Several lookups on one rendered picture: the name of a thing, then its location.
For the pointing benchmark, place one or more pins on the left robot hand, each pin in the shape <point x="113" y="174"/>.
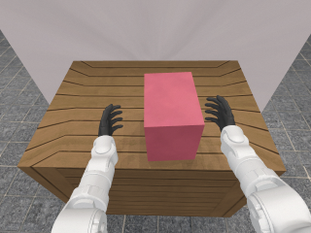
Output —
<point x="106" y="122"/>

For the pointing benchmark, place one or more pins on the robot right upper arm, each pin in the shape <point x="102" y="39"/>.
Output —
<point x="278" y="210"/>

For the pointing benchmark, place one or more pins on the pedestal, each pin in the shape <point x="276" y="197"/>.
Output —
<point x="60" y="149"/>

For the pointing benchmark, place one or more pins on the robot left upper arm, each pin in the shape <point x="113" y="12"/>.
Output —
<point x="81" y="220"/>

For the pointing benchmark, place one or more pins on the right robot forearm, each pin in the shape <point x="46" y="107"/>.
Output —
<point x="247" y="167"/>

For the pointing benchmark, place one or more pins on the carton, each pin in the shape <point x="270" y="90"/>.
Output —
<point x="173" y="121"/>

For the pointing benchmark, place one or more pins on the left robot forearm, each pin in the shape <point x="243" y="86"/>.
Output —
<point x="96" y="181"/>

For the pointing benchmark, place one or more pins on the right robot hand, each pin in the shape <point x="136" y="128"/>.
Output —
<point x="224" y="113"/>

